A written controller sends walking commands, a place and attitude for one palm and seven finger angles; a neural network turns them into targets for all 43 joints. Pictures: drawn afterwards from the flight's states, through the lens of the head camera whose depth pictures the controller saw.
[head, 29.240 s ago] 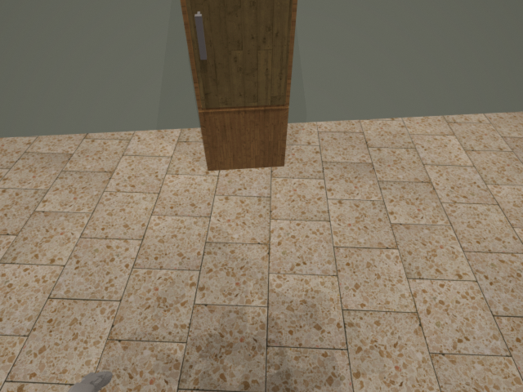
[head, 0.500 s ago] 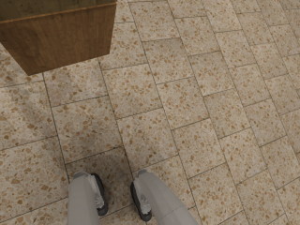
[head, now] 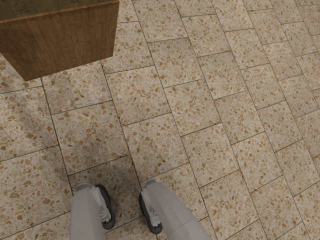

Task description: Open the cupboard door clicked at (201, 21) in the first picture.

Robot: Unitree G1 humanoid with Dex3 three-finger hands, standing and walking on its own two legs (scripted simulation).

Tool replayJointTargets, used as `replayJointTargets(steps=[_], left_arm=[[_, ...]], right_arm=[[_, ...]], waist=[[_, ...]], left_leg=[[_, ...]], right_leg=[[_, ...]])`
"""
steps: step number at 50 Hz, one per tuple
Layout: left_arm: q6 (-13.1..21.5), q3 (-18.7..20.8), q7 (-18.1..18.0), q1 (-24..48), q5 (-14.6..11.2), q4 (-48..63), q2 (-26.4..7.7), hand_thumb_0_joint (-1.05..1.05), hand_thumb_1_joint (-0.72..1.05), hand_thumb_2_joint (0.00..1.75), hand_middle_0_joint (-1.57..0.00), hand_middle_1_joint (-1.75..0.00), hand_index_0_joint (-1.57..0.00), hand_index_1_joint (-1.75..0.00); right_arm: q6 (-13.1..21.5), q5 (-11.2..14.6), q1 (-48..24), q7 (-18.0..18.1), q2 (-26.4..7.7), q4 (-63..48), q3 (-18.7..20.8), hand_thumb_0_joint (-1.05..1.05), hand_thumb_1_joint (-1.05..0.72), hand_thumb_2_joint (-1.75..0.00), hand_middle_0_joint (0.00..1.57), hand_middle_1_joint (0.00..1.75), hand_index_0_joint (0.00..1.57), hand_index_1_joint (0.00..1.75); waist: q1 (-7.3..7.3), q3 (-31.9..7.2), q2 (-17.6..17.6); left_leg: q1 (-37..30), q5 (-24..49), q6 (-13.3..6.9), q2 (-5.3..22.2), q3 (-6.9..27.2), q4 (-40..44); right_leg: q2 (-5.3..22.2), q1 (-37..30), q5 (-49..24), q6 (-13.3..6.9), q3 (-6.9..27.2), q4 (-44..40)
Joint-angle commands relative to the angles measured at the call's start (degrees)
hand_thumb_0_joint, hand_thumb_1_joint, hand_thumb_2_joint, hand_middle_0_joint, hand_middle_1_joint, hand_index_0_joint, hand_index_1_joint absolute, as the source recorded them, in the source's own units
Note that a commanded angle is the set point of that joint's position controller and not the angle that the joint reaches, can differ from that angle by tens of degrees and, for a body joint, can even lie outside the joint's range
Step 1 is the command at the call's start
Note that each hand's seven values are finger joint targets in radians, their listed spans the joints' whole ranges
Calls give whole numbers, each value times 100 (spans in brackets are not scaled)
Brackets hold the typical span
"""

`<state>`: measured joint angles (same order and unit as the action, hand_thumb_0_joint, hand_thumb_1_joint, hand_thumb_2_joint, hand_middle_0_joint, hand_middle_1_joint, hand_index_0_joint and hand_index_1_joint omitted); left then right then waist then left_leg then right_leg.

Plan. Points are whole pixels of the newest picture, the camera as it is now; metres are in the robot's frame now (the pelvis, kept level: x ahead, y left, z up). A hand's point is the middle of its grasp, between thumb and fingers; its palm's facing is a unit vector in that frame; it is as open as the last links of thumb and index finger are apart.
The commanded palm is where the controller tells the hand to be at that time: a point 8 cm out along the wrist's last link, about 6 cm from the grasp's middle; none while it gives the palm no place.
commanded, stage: move the hooked fingers beside the handle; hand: left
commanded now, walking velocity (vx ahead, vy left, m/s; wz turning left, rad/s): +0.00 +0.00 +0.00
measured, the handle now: out of the picture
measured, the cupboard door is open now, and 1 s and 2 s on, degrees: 0 0 0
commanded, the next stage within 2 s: slide the fingers in behind the handle in 0.34 s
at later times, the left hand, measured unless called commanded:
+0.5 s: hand out of the picture +0.63 +0.32 +0.11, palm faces +0.25 -0.97 +0.02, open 14.0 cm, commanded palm +0.68 +0.28 +0.11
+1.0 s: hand out of the picture +0.64 +0.27 +0.11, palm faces +0.25 -0.97 +0.02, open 14.0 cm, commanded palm +0.69 +0.24 +0.11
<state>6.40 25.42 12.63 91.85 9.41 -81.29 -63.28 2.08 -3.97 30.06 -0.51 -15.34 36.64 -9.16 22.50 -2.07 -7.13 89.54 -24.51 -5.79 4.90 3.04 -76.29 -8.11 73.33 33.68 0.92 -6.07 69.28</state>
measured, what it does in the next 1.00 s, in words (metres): stands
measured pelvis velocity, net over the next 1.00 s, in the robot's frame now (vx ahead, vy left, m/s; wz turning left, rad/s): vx -0.01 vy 0.00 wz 0.00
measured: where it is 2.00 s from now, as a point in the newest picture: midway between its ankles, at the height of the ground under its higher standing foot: (130, 216)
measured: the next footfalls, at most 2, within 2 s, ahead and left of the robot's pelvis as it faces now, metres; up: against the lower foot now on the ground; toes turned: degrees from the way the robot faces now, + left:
none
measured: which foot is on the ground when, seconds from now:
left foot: down 0.00-1.00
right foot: down 0.00-1.00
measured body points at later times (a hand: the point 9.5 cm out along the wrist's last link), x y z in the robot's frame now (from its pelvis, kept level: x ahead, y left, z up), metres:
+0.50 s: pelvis +0.00 +0.01 +0.00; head +0.23 +0.08 +0.38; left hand +0.61 +0.37 +0.12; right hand -0.10 -0.23 -0.04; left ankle +0.07 +0.06 -0.60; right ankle -0.01 -0.15 -0.60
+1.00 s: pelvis -0.01 +0.00 +0.00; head +0.23 +0.06 +0.38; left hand +0.62 +0.32 +0.12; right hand -0.11 -0.23 -0.05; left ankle +0.07 +0.06 -0.60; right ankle -0.01 -0.15 -0.60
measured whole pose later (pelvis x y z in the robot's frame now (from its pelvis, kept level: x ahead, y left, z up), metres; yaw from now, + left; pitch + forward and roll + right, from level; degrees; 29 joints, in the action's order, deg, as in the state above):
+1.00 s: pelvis -0.01 +0.00 +0.00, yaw +0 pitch +36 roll -13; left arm 6.9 23.5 7.3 92.8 9.5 -82.6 -58.3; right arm 3.8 -4.9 30.0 -1.3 -15.4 37.5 -8.7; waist 23.6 -2.5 -7.2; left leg 89.8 -23.5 -5.7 4.8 2.7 -75.8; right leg -7.8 74.2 33.2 0.8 -5.9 69.9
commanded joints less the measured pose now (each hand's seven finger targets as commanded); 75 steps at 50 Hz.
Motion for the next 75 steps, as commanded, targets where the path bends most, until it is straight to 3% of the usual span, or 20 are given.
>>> replayJointTargets(steps=[1, 3, 6, 9, 11, 14, 15, 21, 29, 34, 42, 43, 47, 50, 53, 60, 63, 69, 73, 75], left_arm=[[344, -26, 84, 2315, -155, 1275, -923, 0, -50, 30, -30, -120, -30, -120], [330, -81, 134, 2309, -185, 1242, -792, 0, -50, 30, -30, -120, -30, -120], [271, -126, 192, 2153, -242, 1020, -756, 0, -50, 30, -30, -120, -30, -120], [360, -101, 160, 2376, -224, 1385, -796, 0, -50, 30, -30, -120, -30, -120], [420, 52, 98, 2405, -227, 1537, -954, 0, -50, 30, -30, -120, -30, -120], [444, 31, 58, 2427, -222, 1587, -875, 0, -50, 30, -30, -120, -30, -120], [415, -127, 51, 2391, -207, 1525, -663, 0, -50, 30, -30, -120, -30, -120], [294, -149, -18, 2321, -194, 1332, -562, 0, -50, 30, -30, -120, -30, -120], [416, -266, -159, 2504, -263, 1512, -176, 0, -50, 30, -30, -120, -30, -120], [386, -142, -314, 2476, -177, 1283, -348, 0, -50, 30, -30, -120, -30, -120], [439, -220, -559, 2574, -57, 1272, -262, 0, -50, 30, -30, -120, -30, -120], [462, -272, -552, 2613, -71, 1276, -147, 0, -50, 30, -30, -120, -30, -120], [437, -141, -554, 2529, -81, 1084, -409, 0, -50, 30, -30, -120, -30, -120], [484, -201, -578, 2697, -21, 1317, -413, 0, -50, 30, -30, -120, -30, -120], [523, -136, -609, 2718, -14, 1380, -455, 0, -50, 30, -30, -120, -30, -120], [360, -236, -603, 2692, -61, 1226, -213, 0, -50, 30, -30, -120, -30, -120], [330, -281, -661, 2760, -26, 1277, -111, 0, -50, 30, -30, -120, -30, -120], [342, -307, -717, 2846, -27, 1362, 28, 0, -50, 30, -30, -120, -30, -120], [390, -73, -783, 2937, 20, 1525, -242, 0, -50, 30, -30, -120, -30, -120], [353, -258, -826, 2932, 46, 1539, 94, 0, -50, 30, -30, -120, -30, -120]], right_arm=[[-72, 17, 1877, 130, -1532, 242, 516, 0, -90, -90, 20, 30, 20, 30], [-53, 19, 1877, 131, -1506, 247, 515, 0, -90, -90, 20, 30, 20, 30], [-33, 30, 1824, 163, -1541, 257, 487, 0, -90, -90, 20, 30, 20, 30], [12, 9, 1852, 152, -1532, 274, 515, 0, -90, -90, 20, 30, 20, 30], [14, -13, 1876, 154, -1529, 294, 524, 0, -90, -90, 20, 30, 20, 30], [13, -12, 1901, 140, -1524, 320, 548, 0, -90, -90, 20, 30, 20, 30], [10, -5, 1873, 127, -1507, 305, 547, 0, -90, -90, 20, 30, 20, 30], [-13, -9, 1812, 131, -1535, 275, 545, 0, -90, -90, 20, 30, 20, 30], [73, -33, 1779, 99, -1526, 332, 605, 0, -90, -90, 20, 30, 20, 30], [87, -52, 1788, 74, -1525, 319, 567, 0, -90, -90, 20, 30, 20, 30], [95, -93, 1811, 30, -1510, 301, 580, 0, -90, -90, 20, 30, 20, 30], [112, -84, 1793, 17, -1499, 300, 588, 0, -90, -90, 20, 30, 20, 30], [118, -81, 1805, 33, -1508, 294, 546, 0, -90, -90, 20, 30, 20, 30], [114, -90, 1871, 16, -1490, 308, 561, 0, -90, -90, 20, 30, 20, 30], [119, -90, 1914, 0, -1475, 324, 575, 0, -90, -90, 20, 30, 20, 30], [77, -93, 2027, -7, -1444, 379, 587, 0, -90, -90, 20, 30, 20, 30], [69, -111, 2072, -38, -1410, 368, 590, 0, -90, -90, 20, 30, 20, 30], [36, -160, 2172, -93, -1377, 423, 618, 0, -90, -90, 20, 30, 20, 30], [-6, -205, 2291, -145, -1348, 413, 631, 0, -90, -90, 20, 30, 20, 30], [-36, -223, 2302, -185, -1314, 416, 658, 0, -90, -90, 20, 30, 20, 30]], waist=[[152, -3509, -2322], [169, -3463, -2420], [190, -3220, -2167], [135, -3491, -2573], [100, -3625, -2590], [104, -3703, -2638], [111, -3626, -2734], [146, -3394, -2500], [212, -3562, -2526], [172, -3406, -2458], [261, -3416, -2235], [287, -3423, -2365], [279, -3359, -2090], [269, -3560, -2351], [279, -3678, -2343], [319, -3562, -2215], [329, -3565, -2384], [363, -3600, -2345], [264, -3859, -2524], [304, -3775, -2551]], left_leg=[[-5711, 2056, 291, 368, 1193, 748], [-5749, 2109, 300, 376, 1197, 765], [-5468, 1776, 274, 367, 1164, 813], [-5839, 2022, 328, 396, 1248, 819], [-5962, 2156, 341, 411, 1261, 777], [-6133, 2339, 382, 443, 1331, 784], [-6176, 2345, 395, 428, 1343, 811], [-6014, 1950, 371, 434, 1410, 909], [-6278, 1843, 419, 510, 1590, 967], [-6009, 1625, 403, 466, 1515, 991], [-5682, 1408, 336, 428, 1380, 927], [-5765, 1398, 348, 453, 1419, 946], [-5267, 1244, 268, 350, 1152, 848], [-5479, 1529, 281, 368, 1152, 792], [-5535, 1691, 280, 375, 1155, 733], [-5403, 2026, 241, 324, 990, 625], [-5452, 2236, 241, 312, 952, 590], [-5460, 2672, 232, 294, 870, 463], [-5565, 3153, 234, 258, 821, 376], [-5717, 3296, 251, 267, 864, 380]], right_leg=[[112, 703, -1558, -120, -143, -715], [116, 764, -1567, -135, -140, -717], [120, 737, -1465, -132, -154, -736], [141, 866, -1514, -137, -152, -687], [139, 826, -1584, -131, -139, -689], [144, 869, -1616, -117, -147, -674], [154, 936, -1604, -122, -148, -689], [181, 978, -1501, -119, -169, -708], [219, 1162, -1459, -101, -148, -679], [225, 1076, -1378, -127, -150, -652], [210, 937, -1337, -131, -126, -648], [219, 1037, -1317, -138, -113, -637], [176, 746, -1268, -141, -94, -677], [181, 765, -1372, -141, -80, -650], [165, 724, -1444, -139, -64, -642], [124, 572, -1596, -133, -77, -729], [123, 563, -1671, -143, -66, -737], [83, 422, -1901, -147, -80, -753], [55, 185, -2168, -173, -42, -744], [53, 277, -2196, -162, -82, -757]])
